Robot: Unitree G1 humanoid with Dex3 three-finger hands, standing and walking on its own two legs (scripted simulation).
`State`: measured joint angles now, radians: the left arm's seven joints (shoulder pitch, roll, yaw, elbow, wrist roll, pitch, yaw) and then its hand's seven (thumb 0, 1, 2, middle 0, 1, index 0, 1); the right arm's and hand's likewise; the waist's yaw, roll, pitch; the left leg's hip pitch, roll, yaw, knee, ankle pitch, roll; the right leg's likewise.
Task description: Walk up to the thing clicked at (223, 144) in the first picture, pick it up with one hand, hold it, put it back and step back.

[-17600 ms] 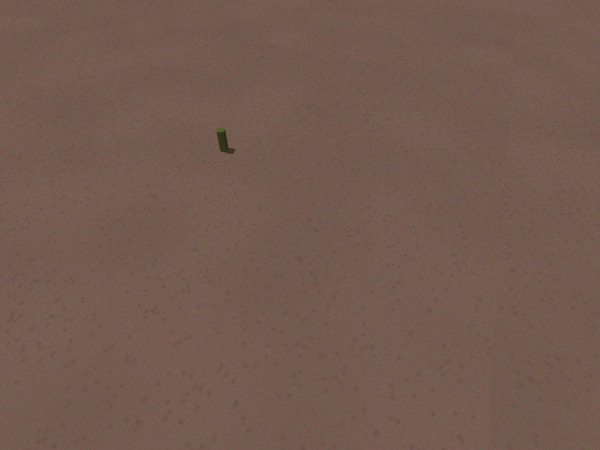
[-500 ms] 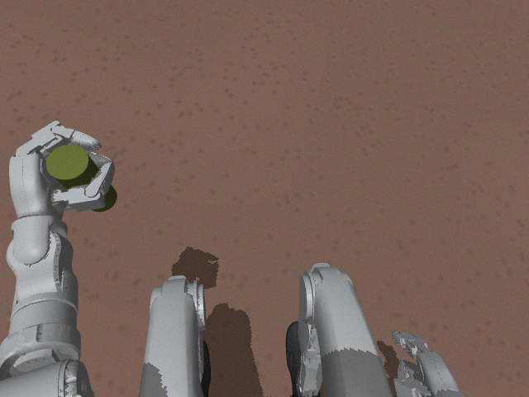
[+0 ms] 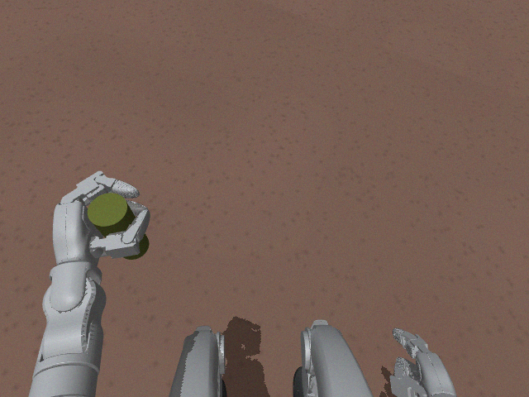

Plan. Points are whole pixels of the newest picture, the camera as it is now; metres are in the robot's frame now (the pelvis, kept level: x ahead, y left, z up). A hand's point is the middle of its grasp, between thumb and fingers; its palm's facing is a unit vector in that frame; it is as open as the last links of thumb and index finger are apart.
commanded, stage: lift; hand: left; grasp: from the side
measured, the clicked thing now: (122, 229) +0.38 +0.21 +0.00
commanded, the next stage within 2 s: hold in 1.12 s
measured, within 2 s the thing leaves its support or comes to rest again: neither
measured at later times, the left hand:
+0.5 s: hand (113, 183) +0.38 +0.18 +0.13, palm faces +0.16 -0.99 -0.03, open 6.4 cm
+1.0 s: hand (113, 163) +0.38 +0.17 +0.16, palm faces +0.16 -0.99 -0.02, open 6.4 cm
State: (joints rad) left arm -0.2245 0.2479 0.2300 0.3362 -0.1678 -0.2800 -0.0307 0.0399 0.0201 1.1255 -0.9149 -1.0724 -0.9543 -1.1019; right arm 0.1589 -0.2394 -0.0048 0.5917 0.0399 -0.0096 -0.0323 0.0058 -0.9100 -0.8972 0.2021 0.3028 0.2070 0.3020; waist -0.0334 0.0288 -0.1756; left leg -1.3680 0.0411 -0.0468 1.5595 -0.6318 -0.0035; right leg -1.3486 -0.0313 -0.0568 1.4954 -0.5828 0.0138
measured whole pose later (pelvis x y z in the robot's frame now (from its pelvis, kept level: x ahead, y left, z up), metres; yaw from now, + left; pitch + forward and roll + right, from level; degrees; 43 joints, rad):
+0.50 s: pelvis +0.03 +0.00 +0.09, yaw +1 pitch +16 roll -2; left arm -0.14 0.20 0.16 0.34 -0.15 -0.31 -0.01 0.04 0.02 1.13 -0.91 -1.07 -0.95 -1.10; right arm 0.22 -0.22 0.00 0.61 0.01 -0.03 -0.03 0.01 -0.92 -0.90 0.20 0.30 0.21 0.30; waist -0.02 0.02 -0.11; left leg -0.92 0.04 -0.02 1.18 -0.54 -0.01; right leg -0.91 -0.02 -0.05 1.12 -0.49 0.01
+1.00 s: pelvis +0.05 -0.01 +0.12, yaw +1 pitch +11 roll -1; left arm -0.11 0.18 0.15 0.36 -0.15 -0.33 -0.01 0.04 0.02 1.13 -0.91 -1.08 -0.95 -1.11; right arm 0.23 -0.22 -0.01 0.63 0.00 -0.02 -0.02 0.01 -0.91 -0.90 0.20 0.30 0.21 0.30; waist -0.02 0.02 -0.07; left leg -0.70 0.05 -0.02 0.99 -0.48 -0.02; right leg -0.70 -0.02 -0.05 0.95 -0.45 0.00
